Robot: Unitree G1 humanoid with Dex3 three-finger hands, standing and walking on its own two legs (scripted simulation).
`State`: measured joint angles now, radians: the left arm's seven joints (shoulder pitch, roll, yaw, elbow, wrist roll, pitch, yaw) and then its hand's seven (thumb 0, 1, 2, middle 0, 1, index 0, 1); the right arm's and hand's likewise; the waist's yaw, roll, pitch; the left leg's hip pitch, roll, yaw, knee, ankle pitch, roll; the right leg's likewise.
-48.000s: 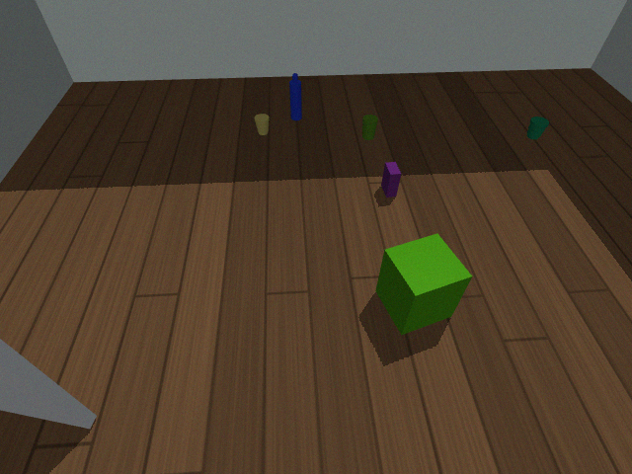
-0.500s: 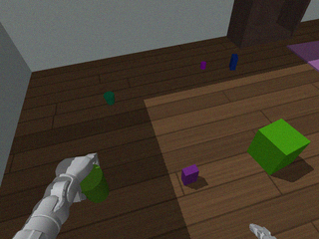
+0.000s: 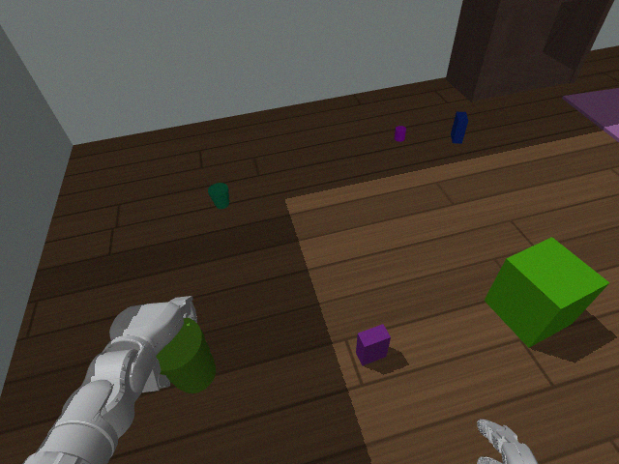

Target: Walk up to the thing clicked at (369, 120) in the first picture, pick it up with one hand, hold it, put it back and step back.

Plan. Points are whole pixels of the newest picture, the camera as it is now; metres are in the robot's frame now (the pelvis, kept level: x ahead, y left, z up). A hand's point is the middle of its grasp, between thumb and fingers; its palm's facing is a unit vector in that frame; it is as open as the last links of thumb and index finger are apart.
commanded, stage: hold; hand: left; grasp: from above
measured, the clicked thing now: (185, 359) +0.32 +0.20 -0.08
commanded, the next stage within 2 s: crouch in 0.44 s
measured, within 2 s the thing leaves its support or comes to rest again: neither
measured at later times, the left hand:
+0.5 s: hand (156, 352) +0.30 +0.23 -0.03, palm faces -0.45 -0.04 -0.89, open 10.7 cm
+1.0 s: hand (171, 373) +0.32 +0.24 -0.13, palm faces -0.45 +0.05 -0.89, open 10.8 cm
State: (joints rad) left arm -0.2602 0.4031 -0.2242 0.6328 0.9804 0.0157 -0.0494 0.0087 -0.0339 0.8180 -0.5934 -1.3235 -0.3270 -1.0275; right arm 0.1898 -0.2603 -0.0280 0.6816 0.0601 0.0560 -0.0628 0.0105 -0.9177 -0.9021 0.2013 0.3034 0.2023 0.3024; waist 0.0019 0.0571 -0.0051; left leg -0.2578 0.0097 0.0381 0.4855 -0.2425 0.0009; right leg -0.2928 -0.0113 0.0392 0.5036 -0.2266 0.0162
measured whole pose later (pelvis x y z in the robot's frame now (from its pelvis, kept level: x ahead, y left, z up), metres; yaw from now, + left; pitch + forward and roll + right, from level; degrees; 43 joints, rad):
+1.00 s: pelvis -0.02 +0.00 -0.04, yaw +1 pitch +13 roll +0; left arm -0.48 0.41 -0.17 1.05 1.16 -0.11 0.23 -0.01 -0.09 0.89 -0.54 -1.34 -0.32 -1.08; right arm 0.22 -0.28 -0.06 0.70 0.00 0.05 -0.02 0.01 -0.90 -0.90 0.20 0.30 0.20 0.30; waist -0.06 0.00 -0.08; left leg -0.72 0.01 0.00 0.88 -0.38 0.00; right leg -0.73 -0.01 0.01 0.86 -0.35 0.02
